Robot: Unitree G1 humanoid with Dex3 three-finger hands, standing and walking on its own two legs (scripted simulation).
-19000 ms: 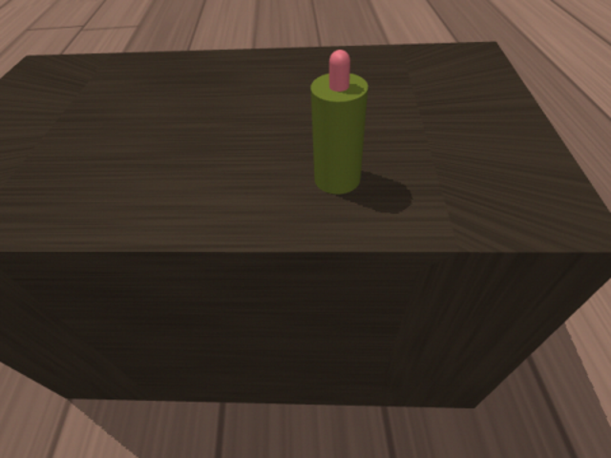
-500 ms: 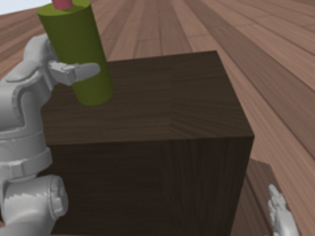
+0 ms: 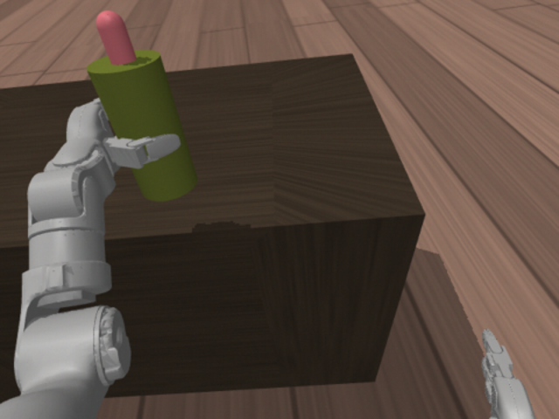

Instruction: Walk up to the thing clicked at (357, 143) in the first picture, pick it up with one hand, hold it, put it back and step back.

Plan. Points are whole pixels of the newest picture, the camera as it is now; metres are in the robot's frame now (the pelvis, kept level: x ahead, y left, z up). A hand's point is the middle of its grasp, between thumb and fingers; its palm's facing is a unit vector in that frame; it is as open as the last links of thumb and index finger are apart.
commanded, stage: crouch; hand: left
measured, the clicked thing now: (143, 112) +0.43 +0.18 +0.27
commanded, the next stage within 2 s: lower in 1.60 s
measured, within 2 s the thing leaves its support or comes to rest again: neither
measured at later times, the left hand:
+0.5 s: hand (137, 118) +0.47 +0.21 +0.24, palm faces +0.20 -0.98 -0.03, open 11.4 cm
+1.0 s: hand (137, 131) +0.49 +0.23 +0.21, palm faces +0.26 -0.96 -0.04, open 11.4 cm
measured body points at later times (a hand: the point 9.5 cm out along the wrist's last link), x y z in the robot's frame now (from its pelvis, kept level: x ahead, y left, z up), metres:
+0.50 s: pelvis +0.03 +0.00 +0.00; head +0.03 -0.01 +0.45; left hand +0.46 +0.26 +0.25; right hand +0.21 -0.23 -0.06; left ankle +0.05 +0.14 -0.71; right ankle +0.07 -0.15 -0.71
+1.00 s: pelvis +0.04 +0.00 +0.00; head +0.04 -0.01 +0.45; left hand +0.47 +0.28 +0.22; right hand +0.21 -0.24 -0.05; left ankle +0.05 +0.14 -0.71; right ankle +0.07 -0.15 -0.71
